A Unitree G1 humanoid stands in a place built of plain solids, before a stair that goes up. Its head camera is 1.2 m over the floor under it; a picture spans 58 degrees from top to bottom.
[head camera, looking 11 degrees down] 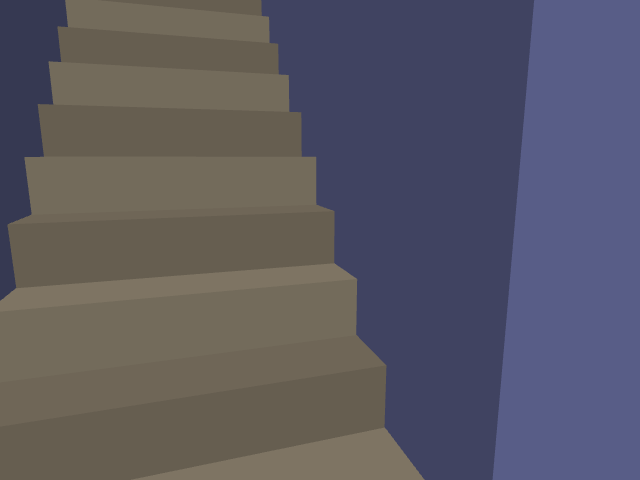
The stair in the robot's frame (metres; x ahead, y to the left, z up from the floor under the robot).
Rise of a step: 0.20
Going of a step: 0.23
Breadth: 1.07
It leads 18 degrees to the left of straight ahead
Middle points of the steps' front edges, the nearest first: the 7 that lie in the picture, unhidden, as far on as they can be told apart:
1.01 0.31 0.60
1.23 0.38 0.80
1.45 0.45 1.00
1.67 0.52 1.20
1.89 0.59 1.40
2.11 0.66 1.60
2.33 0.73 1.80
